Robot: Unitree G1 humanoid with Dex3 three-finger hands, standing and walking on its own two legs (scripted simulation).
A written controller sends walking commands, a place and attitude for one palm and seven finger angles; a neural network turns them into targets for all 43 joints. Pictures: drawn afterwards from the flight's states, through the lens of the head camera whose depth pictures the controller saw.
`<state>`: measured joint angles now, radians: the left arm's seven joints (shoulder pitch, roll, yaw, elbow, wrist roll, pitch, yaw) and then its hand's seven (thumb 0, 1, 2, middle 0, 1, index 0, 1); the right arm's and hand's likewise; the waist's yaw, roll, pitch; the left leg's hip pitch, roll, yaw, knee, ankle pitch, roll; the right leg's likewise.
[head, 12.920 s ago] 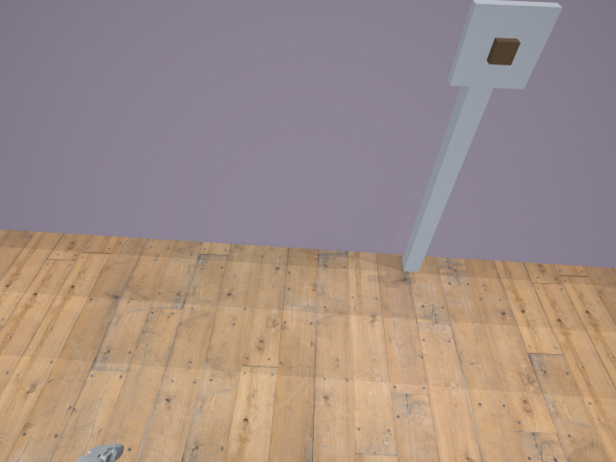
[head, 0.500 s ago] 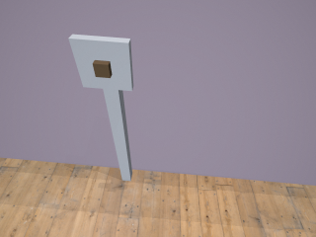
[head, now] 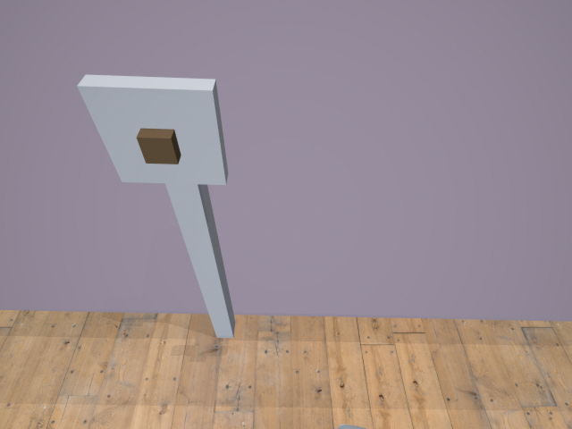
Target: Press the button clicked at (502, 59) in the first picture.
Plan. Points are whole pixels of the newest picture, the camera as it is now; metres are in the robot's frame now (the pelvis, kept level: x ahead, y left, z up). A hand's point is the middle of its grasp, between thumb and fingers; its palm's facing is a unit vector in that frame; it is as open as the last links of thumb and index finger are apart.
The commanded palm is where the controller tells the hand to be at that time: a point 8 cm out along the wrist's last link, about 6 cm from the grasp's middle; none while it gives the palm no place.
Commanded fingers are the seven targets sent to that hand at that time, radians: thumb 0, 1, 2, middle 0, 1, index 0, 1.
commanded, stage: come to a stop and stand still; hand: left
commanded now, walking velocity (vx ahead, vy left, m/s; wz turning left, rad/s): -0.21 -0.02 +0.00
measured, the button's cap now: (160, 145) +0.48 +0.21 +0.13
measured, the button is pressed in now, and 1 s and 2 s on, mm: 0 0 0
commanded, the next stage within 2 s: look again from close up in 1.60 s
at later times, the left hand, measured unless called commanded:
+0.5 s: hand out of the picture +0.05 +0.19 -0.18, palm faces +0.08 -0.97 -0.23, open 7.3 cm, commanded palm none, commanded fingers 0.00 0.90 0.90 -0.20 -0.30 -0.20 -0.30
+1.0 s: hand out of the picture -0.02 +0.14 -0.16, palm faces +0.04 -0.98 -0.22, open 7.3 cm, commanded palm none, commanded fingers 0.00 0.90 0.90 -0.20 -0.30 -0.20 -0.30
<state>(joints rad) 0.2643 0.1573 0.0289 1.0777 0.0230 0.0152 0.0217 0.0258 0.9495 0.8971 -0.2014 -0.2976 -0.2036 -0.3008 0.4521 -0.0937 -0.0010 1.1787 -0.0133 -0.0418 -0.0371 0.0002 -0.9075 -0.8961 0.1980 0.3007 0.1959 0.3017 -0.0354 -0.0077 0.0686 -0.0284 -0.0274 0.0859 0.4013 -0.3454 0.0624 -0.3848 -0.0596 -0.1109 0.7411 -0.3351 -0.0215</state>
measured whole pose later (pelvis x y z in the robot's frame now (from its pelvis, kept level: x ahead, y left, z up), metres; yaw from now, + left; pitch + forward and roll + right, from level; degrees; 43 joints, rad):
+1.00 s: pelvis +0.00 -0.03 +0.00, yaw +2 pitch -1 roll +1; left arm 0.29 0.13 -0.03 1.13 0.01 -0.02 0.03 0.00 0.91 0.90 -0.20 -0.30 -0.20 -0.30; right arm 0.34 -0.17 0.01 1.12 -0.01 0.00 -0.02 0.00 -0.91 -0.90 0.19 0.30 0.19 0.30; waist -0.01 0.04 0.03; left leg -0.14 0.02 0.11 0.41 -0.26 0.00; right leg -0.24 -0.01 -0.07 0.47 -0.22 -0.04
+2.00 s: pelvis +0.03 -0.04 +0.00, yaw +2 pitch +0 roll +0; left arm 0.27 0.14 0.00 1.15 0.01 -0.02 0.04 0.01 0.92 0.90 -0.20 -0.30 -0.20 -0.30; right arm 0.30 -0.12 0.01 1.16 -0.01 -0.02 -0.04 0.00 -0.91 -0.90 0.20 0.30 0.19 0.30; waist 0.00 0.01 0.04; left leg -0.09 0.06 0.10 0.40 -0.30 -0.04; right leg -0.19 0.03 -0.08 0.45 -0.26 -0.06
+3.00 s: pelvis -0.04 -0.02 -0.06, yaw +6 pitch +8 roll -2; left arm 0.40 0.23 0.05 -0.14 -0.21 -0.32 -0.26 0.02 0.90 0.90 -0.90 -1.06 -0.90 -1.07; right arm 0.22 -0.18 0.08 0.50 0.03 -0.21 -0.03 0.01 -0.90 -0.90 0.20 0.30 0.20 0.30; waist 0.03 0.02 -0.08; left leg -0.68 0.03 -0.01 1.03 -0.50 0.01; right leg -0.68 -0.04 -0.15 0.96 -0.41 -0.03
